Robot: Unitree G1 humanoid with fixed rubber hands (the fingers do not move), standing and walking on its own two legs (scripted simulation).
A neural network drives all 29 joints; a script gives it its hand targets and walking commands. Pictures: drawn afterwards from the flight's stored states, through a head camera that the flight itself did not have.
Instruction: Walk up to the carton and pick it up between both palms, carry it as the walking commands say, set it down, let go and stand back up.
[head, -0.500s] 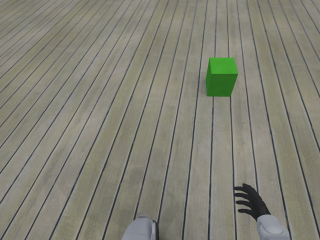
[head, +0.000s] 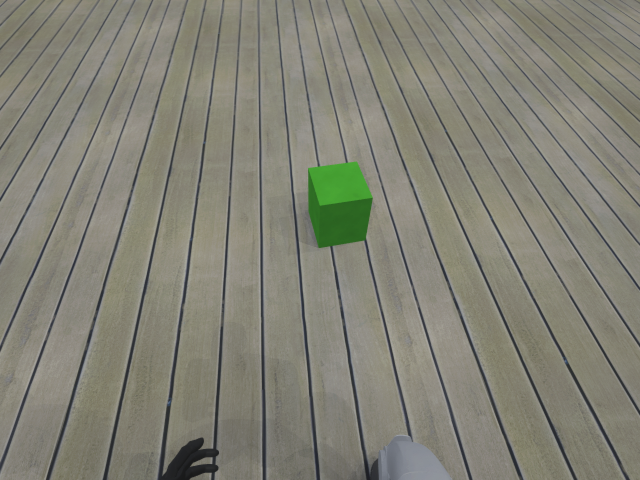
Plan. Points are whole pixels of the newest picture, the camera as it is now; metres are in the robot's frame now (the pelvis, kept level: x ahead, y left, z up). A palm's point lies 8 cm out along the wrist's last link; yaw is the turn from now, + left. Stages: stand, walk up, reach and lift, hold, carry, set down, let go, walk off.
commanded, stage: walk up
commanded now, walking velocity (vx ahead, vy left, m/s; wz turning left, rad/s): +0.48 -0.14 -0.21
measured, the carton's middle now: (337, 205) +1.16 -0.13 -0.65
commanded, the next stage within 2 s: none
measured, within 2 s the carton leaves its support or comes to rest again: neither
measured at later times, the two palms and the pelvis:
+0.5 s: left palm (201, 455) +0.19 +0.17 -0.11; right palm (502, 333) +0.34 -0.31 -0.13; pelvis +0.25 -0.07 +0.00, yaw -3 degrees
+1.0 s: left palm (212, 239) +0.59 +0.21 -0.15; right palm (464, 283) +0.43 -0.26 -0.10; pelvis +0.51 -0.02 +0.01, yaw -2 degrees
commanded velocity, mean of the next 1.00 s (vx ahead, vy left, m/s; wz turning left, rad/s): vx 0.51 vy -0.01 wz -0.05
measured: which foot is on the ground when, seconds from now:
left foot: down 0.00-0.12, up 0.14-0.68, down 0.70-1.00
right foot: up 0.00-0.10, down 0.12-0.72, up 0.74-1.00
